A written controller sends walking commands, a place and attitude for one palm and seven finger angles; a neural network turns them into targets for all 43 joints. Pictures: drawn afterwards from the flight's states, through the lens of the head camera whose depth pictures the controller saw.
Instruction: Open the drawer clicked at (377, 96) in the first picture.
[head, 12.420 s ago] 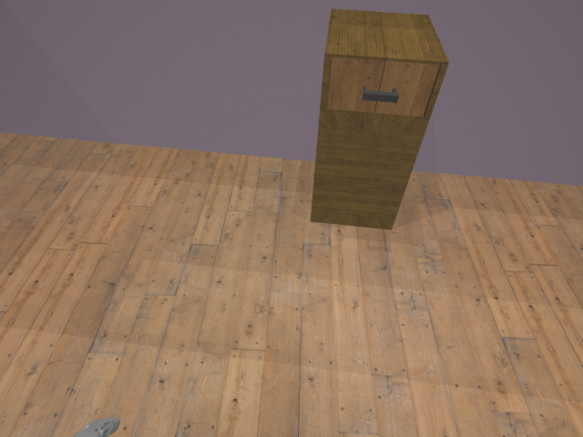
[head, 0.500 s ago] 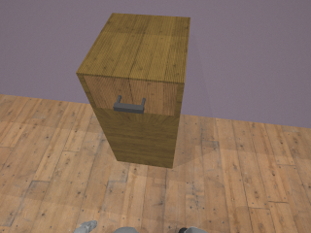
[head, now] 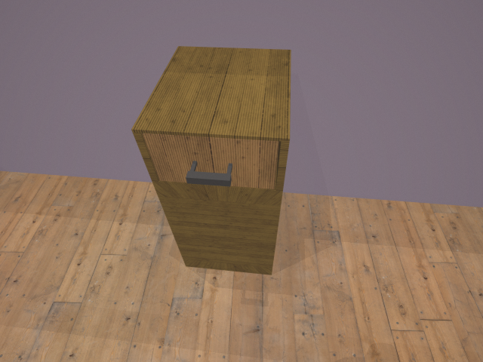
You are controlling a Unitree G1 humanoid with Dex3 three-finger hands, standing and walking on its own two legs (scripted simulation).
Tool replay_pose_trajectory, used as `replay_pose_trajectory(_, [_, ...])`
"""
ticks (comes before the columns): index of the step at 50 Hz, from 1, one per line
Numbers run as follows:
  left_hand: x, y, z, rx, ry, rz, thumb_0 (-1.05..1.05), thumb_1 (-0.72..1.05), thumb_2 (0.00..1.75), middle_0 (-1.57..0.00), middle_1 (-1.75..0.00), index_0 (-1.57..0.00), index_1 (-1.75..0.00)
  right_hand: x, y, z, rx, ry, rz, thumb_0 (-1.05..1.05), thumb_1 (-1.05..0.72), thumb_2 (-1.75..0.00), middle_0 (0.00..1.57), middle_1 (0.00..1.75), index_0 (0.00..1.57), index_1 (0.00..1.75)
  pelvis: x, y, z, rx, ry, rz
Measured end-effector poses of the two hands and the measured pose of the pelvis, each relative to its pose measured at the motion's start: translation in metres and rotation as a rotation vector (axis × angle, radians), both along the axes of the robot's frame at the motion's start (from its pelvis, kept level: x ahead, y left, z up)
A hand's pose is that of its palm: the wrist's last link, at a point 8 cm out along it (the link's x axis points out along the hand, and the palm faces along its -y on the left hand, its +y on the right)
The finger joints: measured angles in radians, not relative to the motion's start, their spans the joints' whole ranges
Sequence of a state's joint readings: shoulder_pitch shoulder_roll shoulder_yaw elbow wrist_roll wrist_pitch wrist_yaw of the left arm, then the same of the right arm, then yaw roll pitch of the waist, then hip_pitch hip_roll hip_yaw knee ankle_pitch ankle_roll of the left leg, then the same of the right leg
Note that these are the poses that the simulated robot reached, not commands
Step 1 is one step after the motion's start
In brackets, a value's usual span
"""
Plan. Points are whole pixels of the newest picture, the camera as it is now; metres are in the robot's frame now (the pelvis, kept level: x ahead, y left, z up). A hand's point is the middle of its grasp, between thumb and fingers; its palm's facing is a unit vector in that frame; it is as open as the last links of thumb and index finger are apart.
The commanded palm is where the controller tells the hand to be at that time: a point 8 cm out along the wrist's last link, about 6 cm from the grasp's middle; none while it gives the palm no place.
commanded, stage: come to a stop and stand still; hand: left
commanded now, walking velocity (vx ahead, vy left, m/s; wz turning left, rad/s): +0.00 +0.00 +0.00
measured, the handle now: (210, 172) +0.57 +0.12 -0.08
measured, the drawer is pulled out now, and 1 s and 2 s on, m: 0.00 0.00 0.00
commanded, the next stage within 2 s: look again from close up in 0.40 s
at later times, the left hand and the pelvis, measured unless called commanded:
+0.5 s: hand out of the picture -0.03 +0.14 -0.17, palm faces +0.03 -0.99 -0.17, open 7.3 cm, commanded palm none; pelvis -0.02 -0.02 +0.00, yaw +0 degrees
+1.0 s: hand out of the picture +0.01 +0.17 -0.18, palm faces +0.01 -0.98 -0.21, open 7.3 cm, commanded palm none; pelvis +0.00 +0.00 +0.00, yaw +0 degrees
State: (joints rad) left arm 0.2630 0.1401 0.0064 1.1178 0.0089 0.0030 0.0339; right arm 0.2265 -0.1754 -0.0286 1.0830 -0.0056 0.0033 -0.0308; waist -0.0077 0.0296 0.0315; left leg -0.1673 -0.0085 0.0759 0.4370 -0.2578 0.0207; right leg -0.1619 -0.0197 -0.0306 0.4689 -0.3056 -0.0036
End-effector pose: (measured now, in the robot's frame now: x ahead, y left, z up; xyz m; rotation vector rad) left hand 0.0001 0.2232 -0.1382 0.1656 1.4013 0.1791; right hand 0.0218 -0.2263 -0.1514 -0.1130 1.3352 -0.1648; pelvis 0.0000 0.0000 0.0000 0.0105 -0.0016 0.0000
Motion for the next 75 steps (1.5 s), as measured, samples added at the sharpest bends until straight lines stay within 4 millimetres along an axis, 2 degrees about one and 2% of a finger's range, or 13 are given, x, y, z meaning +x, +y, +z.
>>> replay_pose_trajectory(9, [-0.009, -0.014, -0.004, -0.02, -0.013, -0.001, 0.02, 0.93, 0.9, -0.2, -0.29, -0.2, -0.3, -0.035, -0.003, 0.006, 0.007, 0.064, 0.003, 0.0, -0.92, -0.9, 0.2, 0.3, 0.2, 0.3, -0.01, -0.011, 0.003, 0.003, -0.027, -0.001])
replay_pose_trajectory(16, [-0.024, -0.022, -0.004, -0.035, 0.009, 0.004, 0.01, 0.93, 0.9, -0.2, -0.29, -0.2, -0.3, -0.063, 0.0, 0.006, 0.021, 0.127, -0.005, 0.0, -0.91, -0.9, 0.2, 0.3, 0.2, 0.3, -0.016, -0.015, 0.004, -0.001, -0.026, 0.002])
replay_pose_trajectory(25, [-0.038, -0.034, -0.004, -0.057, 0.042, 0.014, 0.01, 0.91, 0.9, -0.2, -0.29, -0.2, -0.3, -0.078, 0.006, 0.005, 0.039, 0.16, -0.019, 0.0, -0.91, -0.9, 0.2, 0.3, 0.2, 0.3, -0.017, -0.016, 0.005, -0.001, -0.02, 0.0])
replay_pose_trajectory(32, [-0.037, -0.026, -0.007, -0.041, 0.023, -0.015, 0.01, 0.91, 0.9, -0.2, -0.29, -0.2, -0.3, -0.061, 0.009, -0.003, 0.045, 0.086, 0.001, 0.0, -0.91, -0.9, 0.2, 0.3, 0.2, 0.3, -0.019, -0.008, -0.003, -0.019, -0.002, 0.008])
replay_pose_trajectory(41, [-0.012, -0.005, -0.005, -0.007, -0.038, -0.015, 0.01, 0.91, 0.9, -0.2, -0.29, -0.2, -0.3, -0.043, 0.017, -0.006, 0.042, 0.047, 0.025, 0.01, -0.92, -0.9, 0.2, 0.3, 0.2, 0.3, -0.008, 0.0, -0.005, -0.005, -0.012, 0.0])
replay_pose_trajectory(49, [0.001, -0.001, -0.005, -0.007, -0.034, -0.023, 0.01, 0.92, 0.9, -0.2, -0.29, -0.2, -0.3, -0.035, 0.015, -0.002, 0.028, 0.06, 0.031, 0.01, -0.92, -0.9, 0.2, 0.3, 0.2, 0.3, -0.002, 0.001, -0.003, 0.0, -0.004, -0.006])
replay_pose_trajectory(61, [0.004, -0.009, -0.01, -0.03, 0.01, -0.017, 0.01, 0.91, 0.9, -0.2, -0.29, -0.2, -0.3, -0.021, 0.007, -0.002, 0.008, 0.07, 0.023, 0.0, -0.91, -0.9, 0.2, 0.3, 0.2, 0.3, 0.011, -0.004, -0.005, 0.005, 0.001, -0.017])
replay_pose_trajectory(70, [0.021, -0.029, -0.01, -0.016, 0.013, -0.041, 0.01, 0.91, 0.9, -0.2, -0.29, -0.2, -0.3, -0.016, -0.02, -0.012, 0.003, 0.076, -0.027, 0.0, -0.91, -0.9, 0.2, 0.3, 0.2, 0.3, 0.02, -0.026, -0.011, 0.008, 0.016, -0.045])
replay_pose_trajectory(75, [0.023, -0.039, -0.012, -0.017, -0.004, -0.022, 0.01, 0.92, 0.9, -0.2, -0.29, -0.2, -0.3, -0.004, -0.029, -0.01, -0.001, 0.081, -0.011, 0.0, -0.91, -0.9, 0.2, 0.3, 0.2, 0.3, 0.026, -0.033, -0.011, -0.01, 0.014, -0.023])
